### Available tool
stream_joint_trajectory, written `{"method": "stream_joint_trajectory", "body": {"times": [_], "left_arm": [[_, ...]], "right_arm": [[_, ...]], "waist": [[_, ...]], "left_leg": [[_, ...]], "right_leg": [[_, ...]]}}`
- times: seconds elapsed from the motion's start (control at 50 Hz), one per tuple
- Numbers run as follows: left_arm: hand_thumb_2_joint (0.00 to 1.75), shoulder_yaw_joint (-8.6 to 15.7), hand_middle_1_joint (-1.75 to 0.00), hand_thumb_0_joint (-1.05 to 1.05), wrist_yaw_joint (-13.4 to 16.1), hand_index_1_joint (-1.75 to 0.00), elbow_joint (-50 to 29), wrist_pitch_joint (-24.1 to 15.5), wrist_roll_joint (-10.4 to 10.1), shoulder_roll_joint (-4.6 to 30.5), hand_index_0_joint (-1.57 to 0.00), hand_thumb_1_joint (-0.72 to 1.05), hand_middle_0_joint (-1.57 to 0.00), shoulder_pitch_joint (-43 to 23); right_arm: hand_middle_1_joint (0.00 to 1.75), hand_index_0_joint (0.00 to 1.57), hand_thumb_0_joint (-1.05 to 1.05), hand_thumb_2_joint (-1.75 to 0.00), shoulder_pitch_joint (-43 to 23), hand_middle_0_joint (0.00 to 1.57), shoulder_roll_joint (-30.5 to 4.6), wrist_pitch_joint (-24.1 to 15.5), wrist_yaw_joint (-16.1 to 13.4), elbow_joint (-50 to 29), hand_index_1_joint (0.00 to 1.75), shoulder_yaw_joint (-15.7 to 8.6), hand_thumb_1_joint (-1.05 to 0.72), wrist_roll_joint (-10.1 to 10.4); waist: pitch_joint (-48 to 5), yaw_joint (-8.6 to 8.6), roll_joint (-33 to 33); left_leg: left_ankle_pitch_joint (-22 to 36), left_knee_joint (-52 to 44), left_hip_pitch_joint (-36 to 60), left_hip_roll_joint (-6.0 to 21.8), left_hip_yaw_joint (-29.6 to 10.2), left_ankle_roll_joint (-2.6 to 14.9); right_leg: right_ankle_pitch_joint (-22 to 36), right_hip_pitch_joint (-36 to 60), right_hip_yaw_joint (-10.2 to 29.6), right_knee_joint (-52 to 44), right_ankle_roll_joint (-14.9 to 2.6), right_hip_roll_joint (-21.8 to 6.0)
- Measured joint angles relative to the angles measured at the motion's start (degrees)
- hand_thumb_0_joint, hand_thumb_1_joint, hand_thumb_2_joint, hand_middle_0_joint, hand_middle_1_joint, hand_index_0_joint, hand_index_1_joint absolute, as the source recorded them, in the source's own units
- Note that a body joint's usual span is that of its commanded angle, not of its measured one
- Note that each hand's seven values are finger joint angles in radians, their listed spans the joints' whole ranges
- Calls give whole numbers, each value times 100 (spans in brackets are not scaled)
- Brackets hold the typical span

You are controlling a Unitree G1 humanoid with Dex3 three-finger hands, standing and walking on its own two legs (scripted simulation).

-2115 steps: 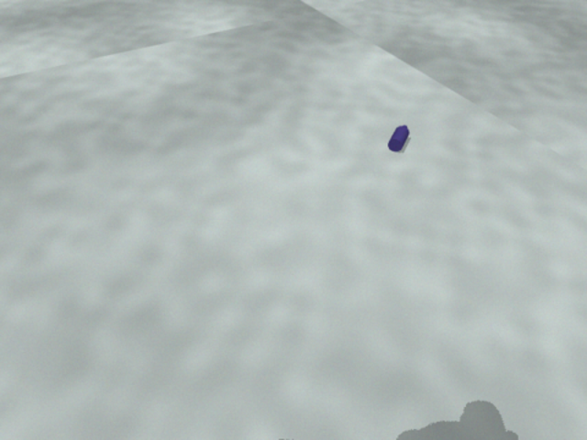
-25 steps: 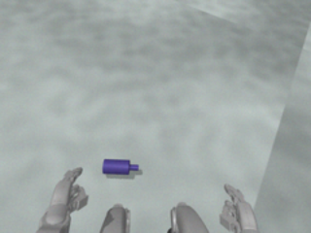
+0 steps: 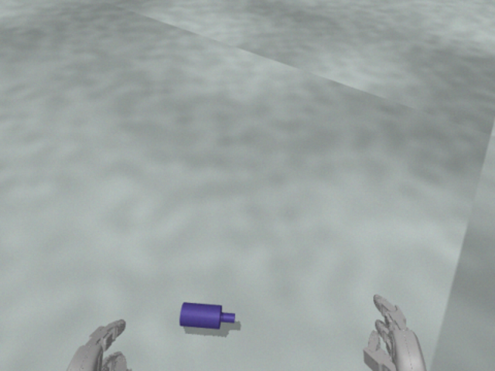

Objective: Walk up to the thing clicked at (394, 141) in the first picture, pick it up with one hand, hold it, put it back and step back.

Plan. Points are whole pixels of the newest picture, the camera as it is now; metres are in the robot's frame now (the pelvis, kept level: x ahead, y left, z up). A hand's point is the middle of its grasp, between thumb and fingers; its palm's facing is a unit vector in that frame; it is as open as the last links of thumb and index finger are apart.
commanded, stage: home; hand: left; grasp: from above
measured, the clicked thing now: (208, 316) +0.45 +0.12 -0.68
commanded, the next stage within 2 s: stand in 1.82 s
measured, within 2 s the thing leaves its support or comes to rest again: neither
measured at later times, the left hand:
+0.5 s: hand out of the picture +0.16 +0.17 -0.05, palm faces +0.03 -0.98 -0.20, open 7.4 cm
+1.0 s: hand out of the picture +0.16 +0.17 -0.05, palm faces +0.03 -0.98 -0.20, open 7.4 cm
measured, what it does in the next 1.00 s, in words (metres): stands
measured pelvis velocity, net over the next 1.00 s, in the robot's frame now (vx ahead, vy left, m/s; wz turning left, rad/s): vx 0.00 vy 0.00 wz -0.01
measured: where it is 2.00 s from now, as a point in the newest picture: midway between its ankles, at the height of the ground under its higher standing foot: outside the picture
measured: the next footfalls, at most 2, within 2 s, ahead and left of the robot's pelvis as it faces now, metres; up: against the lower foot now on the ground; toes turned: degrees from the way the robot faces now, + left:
none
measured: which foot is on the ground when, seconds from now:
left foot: down 0.00-1.00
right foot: down 0.00-1.00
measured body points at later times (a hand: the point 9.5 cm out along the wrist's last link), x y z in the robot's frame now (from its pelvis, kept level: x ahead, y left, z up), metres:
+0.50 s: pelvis +0.00 +0.00 +0.00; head +0.02 +0.00 +0.45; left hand +0.16 +0.22 -0.03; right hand +0.15 -0.25 -0.07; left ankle +0.00 +0.12 -0.68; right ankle +0.00 -0.13 -0.68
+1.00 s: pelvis +0.00 +0.00 +0.00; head +0.02 +0.00 +0.45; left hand +0.15 +0.23 -0.03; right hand +0.16 -0.24 -0.06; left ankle +0.00 +0.12 -0.68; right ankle +0.00 -0.13 -0.68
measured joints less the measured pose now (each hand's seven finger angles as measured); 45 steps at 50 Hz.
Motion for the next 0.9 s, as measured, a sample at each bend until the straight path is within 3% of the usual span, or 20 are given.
{"method": "stream_joint_trajectory", "body": {"times": [0.9], "left_arm": [[90, -24, -30, 1, -30, -30, 31, -27, 28, 16, -20, 91, -20, -86]], "right_arm": [[30, 20, 2, -89, 53, 20, 17, -101, -11, 203, 30, -17, -90, -18]], "waist": [[92, 6, -10]], "left_leg": [[19, 20, 29, 31, 24, -26]], "right_leg": [[16, -7, 33, 57, -24, 33]]}}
